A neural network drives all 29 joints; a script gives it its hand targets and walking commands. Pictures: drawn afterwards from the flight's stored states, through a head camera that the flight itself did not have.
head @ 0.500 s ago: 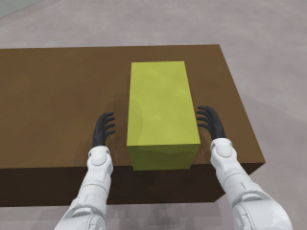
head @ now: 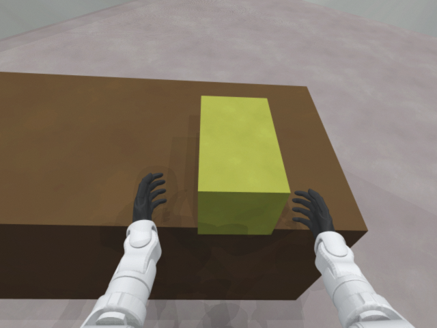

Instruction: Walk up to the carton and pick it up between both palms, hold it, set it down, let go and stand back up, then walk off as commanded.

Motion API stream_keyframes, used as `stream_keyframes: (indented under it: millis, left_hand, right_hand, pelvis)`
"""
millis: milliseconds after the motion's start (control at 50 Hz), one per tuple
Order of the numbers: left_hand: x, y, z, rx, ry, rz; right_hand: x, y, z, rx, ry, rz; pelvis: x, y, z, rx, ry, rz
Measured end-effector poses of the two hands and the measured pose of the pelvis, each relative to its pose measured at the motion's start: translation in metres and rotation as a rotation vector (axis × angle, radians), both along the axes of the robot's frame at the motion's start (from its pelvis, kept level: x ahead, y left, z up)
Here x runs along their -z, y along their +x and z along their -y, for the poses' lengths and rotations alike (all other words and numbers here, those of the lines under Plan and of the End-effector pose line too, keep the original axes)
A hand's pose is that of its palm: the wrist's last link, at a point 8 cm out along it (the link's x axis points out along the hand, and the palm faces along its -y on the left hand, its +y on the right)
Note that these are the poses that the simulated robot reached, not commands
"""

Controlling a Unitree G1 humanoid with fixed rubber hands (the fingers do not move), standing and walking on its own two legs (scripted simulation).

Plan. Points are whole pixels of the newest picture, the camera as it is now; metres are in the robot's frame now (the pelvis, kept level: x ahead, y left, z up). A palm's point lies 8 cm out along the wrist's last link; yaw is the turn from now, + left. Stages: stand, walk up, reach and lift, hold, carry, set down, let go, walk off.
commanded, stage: set down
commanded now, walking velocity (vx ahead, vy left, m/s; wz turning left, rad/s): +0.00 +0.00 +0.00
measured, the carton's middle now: (234, 161) +0.52 -0.04 -0.02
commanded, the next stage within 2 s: none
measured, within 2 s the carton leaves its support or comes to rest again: neither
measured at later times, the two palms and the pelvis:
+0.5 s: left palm (134, 255) +0.26 +0.17 -0.01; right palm (336, 257) +0.26 -0.22 -0.01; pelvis +0.04 -0.01 +0.01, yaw +1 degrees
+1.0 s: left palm (139, 274) +0.23 +0.15 -0.02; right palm (351, 287) +0.21 -0.23 -0.02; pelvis +0.05 -0.03 +0.01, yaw +1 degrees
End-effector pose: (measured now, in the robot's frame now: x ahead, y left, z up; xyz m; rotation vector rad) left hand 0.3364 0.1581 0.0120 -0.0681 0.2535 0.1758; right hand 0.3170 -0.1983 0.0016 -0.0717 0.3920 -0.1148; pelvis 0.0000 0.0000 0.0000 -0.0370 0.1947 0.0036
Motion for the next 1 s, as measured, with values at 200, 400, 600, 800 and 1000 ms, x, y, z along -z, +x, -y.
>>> stream_keyframes:
  millis: [200,400,600,800,1000]
  left_hand:
    - [-0.008,-0.017,-0.022,-0.048,-0.022,0.028]
    - [0.021,-0.065,-0.013,-0.072,-0.004,-0.117]
    - [0.010,-0.081,0.000,-0.055,0.072,-0.097]
    - [0.018,-0.097,0.014,0.014,0.089,-0.133]
    - [0.030,-0.104,0.004,0.043,0.109,-0.197]
  right_hand:
    - [-0.004,-0.018,-0.006,-0.051,-0.015,-0.010]
    - [0.012,-0.044,0.002,-0.067,0.042,-0.026]
    - [0.012,-0.071,0.036,-0.005,0.060,0.034]
    - [0.012,-0.102,0.044,0.029,0.068,0.029]
    - [0.017,-0.108,0.031,0.052,0.095,-0.041]
  pelvis:
    - [-0.004,0.018,-0.016,-0.017,0.000,0.090]
    - [-0.008,0.036,-0.005,-0.019,0.020,0.136]
    - [-0.011,0.047,0.019,-0.017,0.051,0.166]
    - [-0.012,0.052,0.035,-0.015,0.071,0.221]
    - [-0.012,0.049,0.034,-0.015,0.070,0.235]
